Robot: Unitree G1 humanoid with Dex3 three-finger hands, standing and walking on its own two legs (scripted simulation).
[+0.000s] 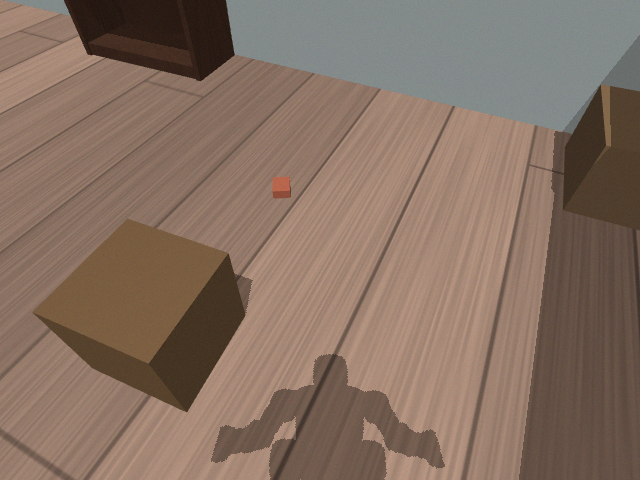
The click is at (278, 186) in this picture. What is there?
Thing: flat box
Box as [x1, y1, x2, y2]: [272, 177, 289, 198]
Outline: 273,177 273,198 289,197 289,177
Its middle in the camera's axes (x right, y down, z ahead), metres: -0.19 -0.24 +1.84
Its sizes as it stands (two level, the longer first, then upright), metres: 0.100 0.080 0.044
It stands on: the floor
